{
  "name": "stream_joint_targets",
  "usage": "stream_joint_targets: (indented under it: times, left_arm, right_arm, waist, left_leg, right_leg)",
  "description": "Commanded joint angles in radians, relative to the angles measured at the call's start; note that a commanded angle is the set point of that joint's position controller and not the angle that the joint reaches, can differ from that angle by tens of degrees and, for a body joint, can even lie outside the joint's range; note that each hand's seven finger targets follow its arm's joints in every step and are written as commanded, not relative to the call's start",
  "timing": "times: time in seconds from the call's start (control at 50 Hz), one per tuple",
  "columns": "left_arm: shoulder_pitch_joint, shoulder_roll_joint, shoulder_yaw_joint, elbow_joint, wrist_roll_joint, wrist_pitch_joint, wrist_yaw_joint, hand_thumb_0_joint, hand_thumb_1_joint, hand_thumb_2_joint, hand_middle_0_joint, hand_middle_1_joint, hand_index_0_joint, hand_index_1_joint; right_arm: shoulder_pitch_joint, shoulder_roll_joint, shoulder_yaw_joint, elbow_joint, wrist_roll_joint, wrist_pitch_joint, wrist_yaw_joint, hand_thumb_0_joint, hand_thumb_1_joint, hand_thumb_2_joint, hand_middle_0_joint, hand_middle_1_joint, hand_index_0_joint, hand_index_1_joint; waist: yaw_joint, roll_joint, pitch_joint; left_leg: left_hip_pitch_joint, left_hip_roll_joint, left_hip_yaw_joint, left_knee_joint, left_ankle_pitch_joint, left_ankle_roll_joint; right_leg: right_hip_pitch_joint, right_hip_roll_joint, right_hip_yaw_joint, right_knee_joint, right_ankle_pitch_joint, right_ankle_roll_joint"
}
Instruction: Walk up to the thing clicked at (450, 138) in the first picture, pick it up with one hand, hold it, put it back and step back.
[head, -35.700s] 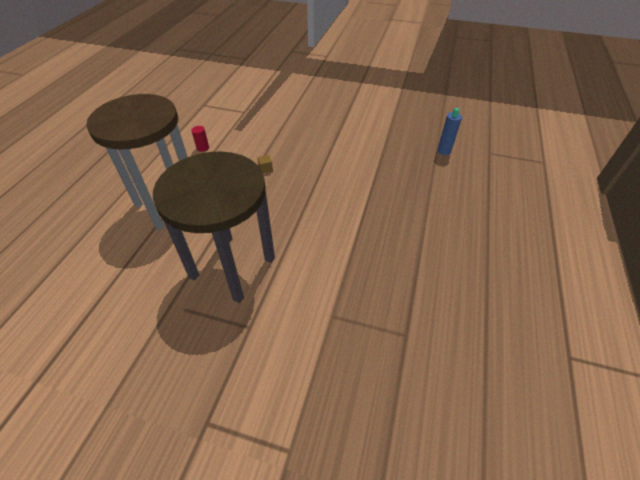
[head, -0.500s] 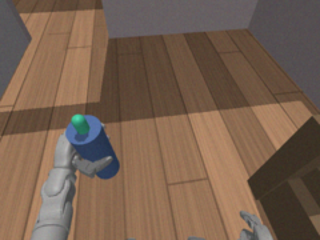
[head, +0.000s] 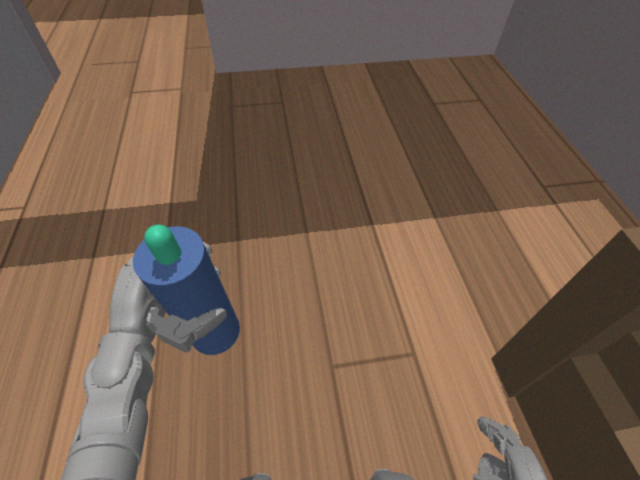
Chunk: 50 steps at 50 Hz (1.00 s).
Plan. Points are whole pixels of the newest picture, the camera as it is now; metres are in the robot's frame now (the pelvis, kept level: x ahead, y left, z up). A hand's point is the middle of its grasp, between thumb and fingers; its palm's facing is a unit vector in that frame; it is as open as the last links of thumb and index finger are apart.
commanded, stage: hold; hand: left
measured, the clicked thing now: (191, 291) +0.33 +0.16 +0.06
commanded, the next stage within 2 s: crouch in 0.84 s
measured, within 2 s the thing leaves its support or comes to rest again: neither
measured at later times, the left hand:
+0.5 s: hand (193, 292) +0.33 +0.16 +0.06, palm faces -0.03 -1.00 +0.02, open 10.1 cm
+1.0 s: hand (190, 291) +0.33 +0.16 +0.06, palm faces -0.03 -1.00 +0.00, open 10.1 cm
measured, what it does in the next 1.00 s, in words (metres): stands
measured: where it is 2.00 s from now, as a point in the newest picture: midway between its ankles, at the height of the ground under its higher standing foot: outside the picture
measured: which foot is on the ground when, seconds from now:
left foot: down 0.00-1.00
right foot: down 0.00-1.00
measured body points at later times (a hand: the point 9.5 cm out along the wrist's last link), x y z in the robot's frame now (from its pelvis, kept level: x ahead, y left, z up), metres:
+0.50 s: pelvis +0.00 +0.00 +0.00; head +0.04 +0.00 +0.45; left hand +0.32 +0.21 +0.06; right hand +0.13 -0.25 -0.11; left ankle +0.00 +0.12 -0.70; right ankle +0.01 -0.13 -0.70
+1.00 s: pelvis +0.00 +0.00 +0.00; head +0.04 +0.00 +0.45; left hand +0.32 +0.22 +0.06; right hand +0.13 -0.25 -0.11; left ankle +0.00 +0.12 -0.70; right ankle +0.01 -0.13 -0.70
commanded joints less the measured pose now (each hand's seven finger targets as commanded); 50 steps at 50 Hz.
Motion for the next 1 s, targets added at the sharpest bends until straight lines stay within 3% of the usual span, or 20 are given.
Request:
stream_joint_targets:
  times: [0.0, 0.06, 0.08, 0.14, 0.16, 0.18, 0.24, 0.34, 0.38, 0.42, 0.46, 0.54, 0.68, 0.7, 0.72, 0.74, 0.84, 0.9, 0.92, 0.98]
  left_arm:
    - [-0.249, 0.128, 0.032, -0.25, -0.015, -0.068, -0.003, 0.0, 0.163, 1.18, -1.245, -1.381, -1.259, -1.379]
    - [-0.268, 0.128, 0.058, -0.175, -0.024, -0.063, 0.006, 0.0, 0.112, 1.186, -1.236, -1.385, -1.25, -1.385]
    - [-0.322, 0.165, 0.077, -0.295, -0.024, -0.075, 0.012, 0.0, 0.128, 1.175, -1.23, -1.367, -1.242, -1.368]
    - [-0.289, 0.111, 0.043, -0.17, -0.022, -0.067, 0.01, 0.0, 0.133, 1.195, -1.227, -1.383, -1.241, -1.382]
    - [-0.329, 0.151, 0.069, -0.261, -0.019, -0.081, 0.013, 0.0, 0.142, 1.195, -1.231, -1.377, -1.243, -1.378]
    - [-0.247, 0.118, 0.058, -0.109, -0.015, -0.065, 0.011, 0.0, 0.134, 1.201, -1.238, -1.387, -1.25, -1.388]
    - [-0.306, 0.133, 0.036, -0.258, -0.02, -0.078, -0.012, 0.0, 0.142, 1.199, -1.252, -1.397, -1.268, -1.394]
    - [-0.273, 0.131, 0.058, -0.192, -0.026, -0.077, -0.007, 0.0, 0.129, 1.175, -1.239, -1.372, -1.251, -1.373]
    - [-0.291, 0.141, 0.068, -0.245, -0.032, -0.082, 0.003, 0.0, 0.124, 1.184, -1.238, -1.378, -1.25, -1.379]
    - [-0.249, 0.103, 0.037, -0.167, -0.029, -0.069, 0.004, 0.0, 0.12, 1.182, -1.241, -1.385, -1.255, -1.384]
    - [-0.27, 0.158, 0.079, -0.214, -0.017, -0.077, 0.014, 0.0, 0.117, 1.188, -1.23, -1.373, -1.241, -1.375]
    - [-0.335, 0.149, 0.05, -0.299, -0.018, -0.087, 0.009, 0.0, 0.107, 1.176, -1.236, -1.376, -1.25, -1.375]
    - [-0.282, 0.116, 0.035, -0.175, -0.02, -0.062, 0.001, 0.0, 0.084, 1.175, -1.237, -1.374, -1.247, -1.377]
    - [-0.282, 0.137, 0.058, -0.217, -0.02, -0.066, 0.003, 0.0, 0.085, 1.181, -1.237, -1.381, -1.249, -1.384]
    - [-0.236, 0.103, 0.032, -0.107, -0.014, -0.057, -0.002, 0.0, 0.099, 1.185, -1.247, -1.386, -1.259, -1.388]
    - [-0.274, 0.129, 0.05, -0.192, -0.02, -0.066, -0.005, 0.0, 0.108, 1.185, -1.249, -1.387, -1.263, -1.387]
    - [-0.331, 0.163, 0.061, -0.294, -0.016, -0.089, 0.008, 0.0, 0.118, 1.152, -1.22, -1.353, -1.236, -1.35]
    - [-0.268, 0.12, 0.042, -0.202, -0.018, -0.08, 0.015, 0.0, 0.127, 1.179, -1.235, -1.382, -1.25, -1.38]
    - [-0.306, 0.153, 0.066, -0.253, -0.018, -0.086, 0.017, 0.0, 0.207, 1.209, -1.272, -1.388, -1.279, -1.391]
    - [-0.246, 0.097, 0.018, -0.124, -0.004, -0.065, 0.01, 0.0, 0.218, 1.141, -1.244, -1.311, -1.257, -1.305]
  right_arm:
    - [-0.022, -0.138, -0.052, -0.124, -0.002, -0.042, -0.007, 0.0, -0.908, -0.902, 0.199, 0.3, 0.199, 0.3]
    - [-0.02, -0.142, -0.054, -0.103, -0.001, -0.044, -0.005, 0.0, -0.906, -0.902, 0.199, 0.3, 0.199, 0.3]
    - [-0.028, -0.137, -0.054, -0.116, -0.001, -0.041, -0.005, 0.0, -0.903, -0.901, 0.2, 0.3, 0.199, 0.3]
    - [-0.023, -0.14, -0.051, -0.109, -0.002, -0.042, -0.004, 0.0, -0.904, -0.902, 0.2, 0.3, 0.199, 0.3]
    - [-0.032, -0.138, -0.055, -0.118, -0.002, -0.041, -0.003, 0.0, -0.901, -0.902, 0.2, 0.3, 0.199, 0.3]
    - [-0.029, -0.138, -0.052, -0.114, 0.0, -0.038, -0.008, 0.0, -0.906, -0.903, 0.2, 0.3, 0.199, 0.3]
    - [-0.031, -0.138, -0.054, -0.121, -0.004, -0.043, -0.003, 0.0, -0.902, -0.901, 0.2, 0.3, 0.199, 0.3]
    - [-0.025, -0.138, -0.052, -0.113, -0.001, -0.044, -0.007, 0.0, -0.91, -0.904, 0.199, 0.3, 0.199, 0.3]
    - [-0.023, -0.134, -0.05, -0.114, -0.001, -0.046, -0.006, 0.0, -0.911, -0.904, 0.199, 0.3, 0.199, 0.3]
    - [-0.029, -0.141, -0.051, -0.114, 0.0, -0.044, -0.005, 0.0, -0.911, -0.903, 0.2, 0.3, 0.199, 0.3]
    - [-0.028, -0.14, -0.055, -0.115, 0.002, -0.043, -0.006, 0.0, -0.907, -0.903, 0.2, 0.3, 0.199, 0.3]
    - [-0.026, -0.136, -0.052, -0.117, -0.001, -0.043, -0.007, 0.0, -0.908, -0.903, 0.2, 0.3, 0.199, 0.3]
    - [-0.024, -0.141, -0.053, -0.107, -0.001, -0.041, -0.008, 0.0, -0.908, -0.903, 0.199, 0.3, 0.199, 0.3]
    - [-0.019, -0.141, -0.058, -0.113, 0.001, -0.038, -0.007, 0.0, -0.906, -0.903, 0.2, 0.3, 0.199, 0.3]
    - [-0.026, -0.138, -0.051, -0.112, 0.0, -0.038, -0.007, 0.0, -0.91, -0.903, 0.2, 0.3, 0.199, 0.3]
    - [-0.027, -0.139, -0.053, -0.117, 0.0, -0.039, -0.004, 0.0, -0.905, -0.902, 0.2, 0.3, 0.199, 0.3]
    - [-0.035, -0.133, -0.049, -0.126, -0.003, -0.043, -0.006, 0.0, -0.908, -0.902, 0.2, 0.3, 0.199, 0.3]
    - [-0.023, -0.136, -0.049, -0.117, -0.003, -0.047, -0.007, 0.0, -0.915, -0.904, 0.2, 0.3, 0.199, 0.3]
    - [-0.023, -0.141, -0.054, -0.114, -0.002, -0.047, -0.006, 0.0, -0.909, -0.909, 0.2, 0.301, 0.2, 0.301]
    - [-0.028, -0.142, -0.055, -0.107, -0.003, -0.04, -0.006, 0.0, -0.866, -0.897, 0.199, 0.3, 0.2, 0.3]
  waist:
    - [-0.009, 0.033, -0.32]
    - [-0.023, -0.018, -0.248]
    - [0.003, 0.022, -0.284]
    - [-0.022, -0.024, -0.203]
    - [0.004, 0.021, -0.264]
    - [-0.02, -0.049, -0.209]
    - [-0.002, 0.02, -0.311]
    - [-0.009, -0.008, -0.254]
    - [-0.005, 0.02, -0.306]
    - [-0.019, -0.026, -0.209]
    - [0.003, -0.006, -0.261]
    - [-0.001, 0.045, -0.305]
    - [-0.02, -0.018, -0.227]
    - [0.0, 0.002, -0.281]
    - [-0.023, -0.039, -0.197]
    - [-0.002, -0.01, -0.226]
    - [0.006, 0.042, -0.322]
    - [-0.019, -0.002, -0.275]
    - [-0.006, 0.019, -0.299]
    - [-0.028, -0.028, -0.186]
  left_leg:
    - [0.153, -0.014, 0.007, -0.118, 0.323, 0.01]
    - [0.106, -0.006, 0.0, -0.113, 0.307, 0.015]
    - [0.117, -0.009, 0.006, -0.116, 0.302, 0.013]
    - [0.081, -0.007, 0.001, -0.132, 0.236, 0.013]
    - [0.103, -0.014, 0.011, -0.128, 0.234, 0.014]
    - [0.079, -0.016, 0.012, -0.123, 0.206, 0.021]
    - [0.123, -0.018, 0.012, -0.123, 0.25, 0.017]
    - [0.104, -0.012, 0.007, -0.119, 0.256, 0.015]
    - [0.125, -0.013, 0.009, -0.114, 0.275, 0.014]
    - [0.083, -0.011, 0.005, -0.125, 0.223, 0.016]
    - [0.099, -0.013, 0.005, -0.133, 0.232, 0.014]
    - [0.143, -0.013, 0.009, -0.127, 0.286, 0.011]
    - [0.099, -0.012, 0.012, -0.124, 0.25, 0.019]
    - [0.115, -0.015, 0.014, -0.122, 0.271, 0.018]
    - [0.082, -0.014, 0.012, -0.124, 0.238, 0.02]
    - [0.088, -0.013, 0.014, -0.127, 0.229, 0.018]
    - [0.137, -0.019, 0.013, -0.127, 0.254, 0.013]
    - [0.126, -0.012, 0.006, -0.12, 0.302, 0.015]
    - [0.138, -0.01, 0.006, -0.12, 0.312, 0.014]
    - [0.08, -0.006, -0.001, -0.134, 0.238, 0.014]
  right_leg:
    - [0.16, 0.008, -0.012, -0.099, 0.322, -0.022]
    - [0.125, 0.01, -0.017, -0.096, 0.303, -0.02]
    - [0.139, 0.006, -0.012, -0.103, 0.306, -0.02]
    - [0.107, 0.01, -0.014, -0.104, 0.241, -0.021]
    - [0.126, 0.005, -0.008, -0.112, 0.246, -0.021]
    - [0.112, 0.006, -0.007, -0.124, 0.229, -0.016]
    - [0.154, 0.003, -0.004, -0.112, 0.273, -0.019]
    - [0.131, 0.008, -0.011, -0.108, 0.268, -0.02]
    - [0.141, 0.007, -0.01, -0.107, 0.282, -0.02]
    - [0.102, 0.01, -0.015, -0.114, 0.235, -0.019]
    - [0.136, 0.007, -0.013, -0.112, 0.241, -0.021]
    - [0.149, 0.006, -0.007, -0.1, 0.289, -0.023]
    - [0.122, 0.005, -0.008, -0.121, 0.27, -0.018]
    - [0.145, 0.002, -0.007, -0.119, 0.288, -0.02]
    - [0.11, 0.006, -0.011, -0.122, 0.256, -0.018]
    - [0.119, 0.004, -0.008, -0.12, 0.249, -0.02]
    - [0.163, 0.004, -0.005, -0.115, 0.268, -0.022]
    - [0.152, 0.007, -0.011, -0.101, 0.309, -0.019]
    - [0.147, 0.007, -0.011, -0.1, 0.31, -0.022]
    - [0.093, 0.012, -0.019, -0.108, 0.24, -0.022]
